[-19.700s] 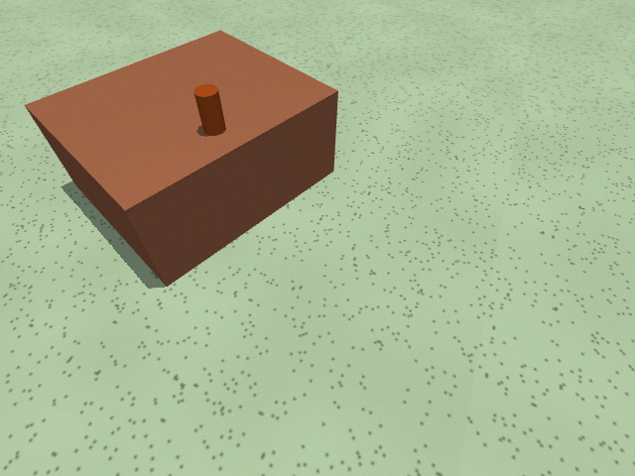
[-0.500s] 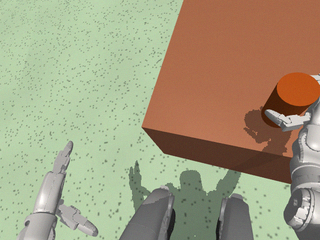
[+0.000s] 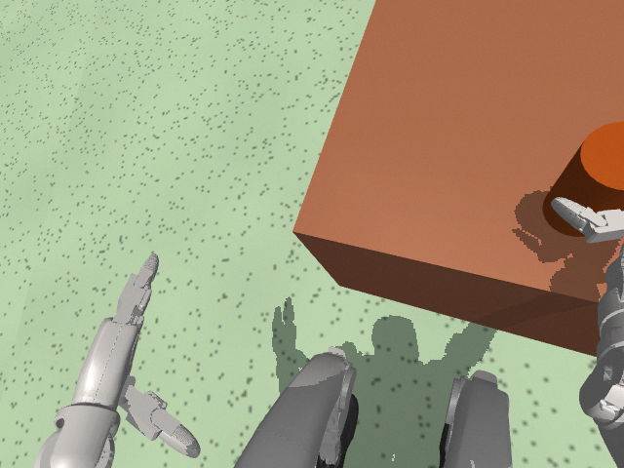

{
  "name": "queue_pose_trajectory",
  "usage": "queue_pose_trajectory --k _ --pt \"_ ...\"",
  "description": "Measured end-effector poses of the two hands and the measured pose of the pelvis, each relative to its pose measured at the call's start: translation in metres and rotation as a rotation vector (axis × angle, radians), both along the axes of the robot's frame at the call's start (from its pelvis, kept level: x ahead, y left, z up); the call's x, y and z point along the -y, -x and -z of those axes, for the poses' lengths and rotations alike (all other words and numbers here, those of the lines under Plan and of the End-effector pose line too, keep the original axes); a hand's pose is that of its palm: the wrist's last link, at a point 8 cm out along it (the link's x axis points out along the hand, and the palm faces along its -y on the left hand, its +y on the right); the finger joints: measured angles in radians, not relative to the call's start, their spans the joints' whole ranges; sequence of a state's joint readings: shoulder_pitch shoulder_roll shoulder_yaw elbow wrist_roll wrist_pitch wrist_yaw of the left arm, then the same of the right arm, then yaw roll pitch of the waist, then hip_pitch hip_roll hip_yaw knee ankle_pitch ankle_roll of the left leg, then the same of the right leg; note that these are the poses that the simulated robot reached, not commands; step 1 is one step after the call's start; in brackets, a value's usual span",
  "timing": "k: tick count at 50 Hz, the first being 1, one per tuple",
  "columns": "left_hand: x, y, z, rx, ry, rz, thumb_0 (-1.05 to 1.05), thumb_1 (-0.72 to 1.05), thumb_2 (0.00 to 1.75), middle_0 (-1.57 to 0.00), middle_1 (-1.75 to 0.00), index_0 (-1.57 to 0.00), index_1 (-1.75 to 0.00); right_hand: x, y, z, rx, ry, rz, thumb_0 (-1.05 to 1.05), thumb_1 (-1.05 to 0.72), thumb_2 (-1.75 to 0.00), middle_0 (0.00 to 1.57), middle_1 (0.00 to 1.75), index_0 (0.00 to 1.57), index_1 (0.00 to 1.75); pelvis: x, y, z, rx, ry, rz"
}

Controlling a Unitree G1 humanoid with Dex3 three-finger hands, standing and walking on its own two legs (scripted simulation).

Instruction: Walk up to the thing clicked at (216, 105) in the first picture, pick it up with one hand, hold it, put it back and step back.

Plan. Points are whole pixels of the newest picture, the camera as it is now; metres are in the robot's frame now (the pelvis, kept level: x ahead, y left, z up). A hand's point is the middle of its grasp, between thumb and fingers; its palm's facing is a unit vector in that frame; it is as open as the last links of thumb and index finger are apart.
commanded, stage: lower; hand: right
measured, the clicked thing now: (596, 186) +0.49 -0.22 -0.06
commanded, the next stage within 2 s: loosen in 0.48 s
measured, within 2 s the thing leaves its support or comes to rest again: rests again in 1.94 s
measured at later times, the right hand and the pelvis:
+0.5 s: hand (599, 203) +0.49 -0.23 -0.11, palm faces +0.27 +0.96 -0.01, open 11.0 cm; pelvis -0.01 +0.00 -0.03, yaw +1 degrees
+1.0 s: hand (606, 192) +0.50 -0.24 -0.10, palm faces +0.27 +0.96 +0.01, open 10.9 cm; pelvis -0.02 +0.00 -0.05, yaw +2 degrees
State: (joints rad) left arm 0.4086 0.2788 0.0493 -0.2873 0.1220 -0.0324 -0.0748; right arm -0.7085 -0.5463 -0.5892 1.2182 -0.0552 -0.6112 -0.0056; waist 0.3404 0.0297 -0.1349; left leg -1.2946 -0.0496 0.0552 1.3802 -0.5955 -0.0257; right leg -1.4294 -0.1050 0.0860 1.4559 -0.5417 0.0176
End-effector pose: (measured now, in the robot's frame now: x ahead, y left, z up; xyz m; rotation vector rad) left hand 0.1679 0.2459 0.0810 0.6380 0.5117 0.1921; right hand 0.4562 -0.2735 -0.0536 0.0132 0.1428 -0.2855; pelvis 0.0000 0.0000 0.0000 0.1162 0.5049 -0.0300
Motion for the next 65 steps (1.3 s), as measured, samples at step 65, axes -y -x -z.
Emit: queue_pose_trajectory --k 65 --pt "-0.005 0.025 -0.013 0.114 -0.167 0.040 -0.01 -0.53 0.06 -0.06 -0.06 -0.07 -0.06 0.011 -0.011 0.037 0.070 0.011 -0.021 -0.02 0.40 -0.34 0.74 0.55 0.74 0.55 -0.001 0.026 0.053 -0.037 -0.015 -0.013"
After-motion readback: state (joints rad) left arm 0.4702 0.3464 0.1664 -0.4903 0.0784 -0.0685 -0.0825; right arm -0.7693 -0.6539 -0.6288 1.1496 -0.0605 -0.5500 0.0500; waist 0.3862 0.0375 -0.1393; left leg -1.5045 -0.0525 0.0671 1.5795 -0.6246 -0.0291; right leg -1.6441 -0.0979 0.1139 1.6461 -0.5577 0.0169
